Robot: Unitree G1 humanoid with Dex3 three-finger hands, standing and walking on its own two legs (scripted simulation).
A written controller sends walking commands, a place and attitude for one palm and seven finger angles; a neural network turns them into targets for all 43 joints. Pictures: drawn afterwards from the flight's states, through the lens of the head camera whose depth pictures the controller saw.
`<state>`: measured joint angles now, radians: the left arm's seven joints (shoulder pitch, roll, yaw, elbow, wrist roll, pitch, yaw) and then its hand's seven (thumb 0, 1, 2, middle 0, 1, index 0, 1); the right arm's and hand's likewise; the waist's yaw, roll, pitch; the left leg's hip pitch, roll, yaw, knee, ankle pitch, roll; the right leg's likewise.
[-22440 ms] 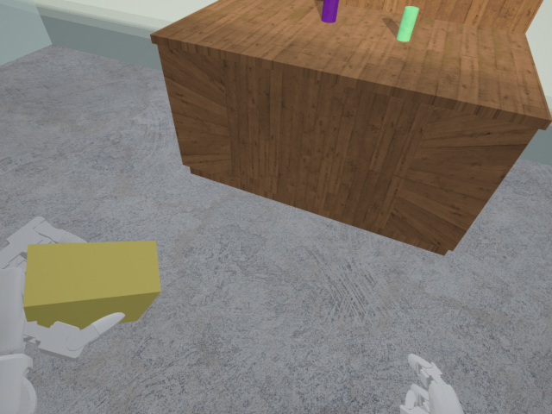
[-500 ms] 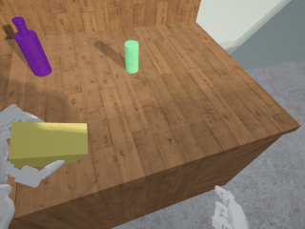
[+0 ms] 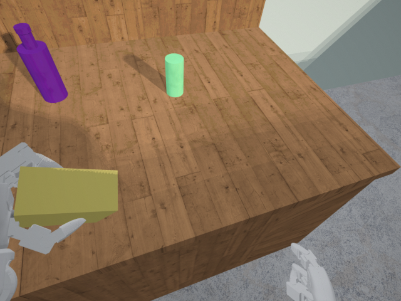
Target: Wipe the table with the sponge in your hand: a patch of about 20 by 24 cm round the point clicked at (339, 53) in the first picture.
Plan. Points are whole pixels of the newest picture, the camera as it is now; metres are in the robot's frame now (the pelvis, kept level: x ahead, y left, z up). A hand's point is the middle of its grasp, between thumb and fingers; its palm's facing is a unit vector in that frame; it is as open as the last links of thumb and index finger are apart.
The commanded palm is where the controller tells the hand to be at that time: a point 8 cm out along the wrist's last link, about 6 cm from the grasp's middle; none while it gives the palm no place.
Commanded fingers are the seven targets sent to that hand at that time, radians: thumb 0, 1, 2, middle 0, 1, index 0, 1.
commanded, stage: look again from close up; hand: left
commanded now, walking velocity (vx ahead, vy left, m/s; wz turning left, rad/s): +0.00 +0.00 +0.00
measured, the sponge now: (79, 199) +0.23 +0.21 +0.13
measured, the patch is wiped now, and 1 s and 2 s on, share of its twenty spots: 0.00 0.00 0.00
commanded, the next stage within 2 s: shuffle to correct the standing spot in 0.26 s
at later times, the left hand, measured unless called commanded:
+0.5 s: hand (64, 203) +0.21 +0.22 +0.15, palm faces +0.36 -0.85 -0.39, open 10.0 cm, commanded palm +0.16 +0.26 +0.17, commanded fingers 0.00 0.10 1.30 -1.20 -1.60 -1.20 -1.60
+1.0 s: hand (114, 196) +0.23 +0.16 +0.15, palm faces +0.30 -0.86 -0.41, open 10.0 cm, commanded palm +0.17 +0.20 +0.17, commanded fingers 0.00 0.10 1.30 -1.20 -1.60 -1.20 -1.60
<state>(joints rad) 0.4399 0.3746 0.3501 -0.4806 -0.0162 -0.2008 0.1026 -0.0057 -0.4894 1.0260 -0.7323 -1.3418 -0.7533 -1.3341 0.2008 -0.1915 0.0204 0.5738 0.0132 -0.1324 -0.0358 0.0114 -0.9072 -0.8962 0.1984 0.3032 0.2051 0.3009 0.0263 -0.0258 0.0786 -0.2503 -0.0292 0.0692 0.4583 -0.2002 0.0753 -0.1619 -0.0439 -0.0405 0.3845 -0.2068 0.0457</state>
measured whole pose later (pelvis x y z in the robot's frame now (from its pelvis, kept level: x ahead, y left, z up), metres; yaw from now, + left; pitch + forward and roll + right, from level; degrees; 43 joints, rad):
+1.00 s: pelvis +0.01 -0.08 +0.00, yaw +0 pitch +0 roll -1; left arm 0.47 0.40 0.36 -0.53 -0.08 -0.13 0.07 -0.01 -0.49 1.03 -0.73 -1.34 -0.75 -1.33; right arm 0.20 -0.21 -0.01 0.56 0.03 -0.08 -0.04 0.01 -0.91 -0.90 0.20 0.30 0.20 0.30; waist 0.00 0.00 0.05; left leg -0.29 0.09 0.02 0.54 -0.25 -0.04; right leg -0.20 0.07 -0.08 0.45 -0.26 -0.07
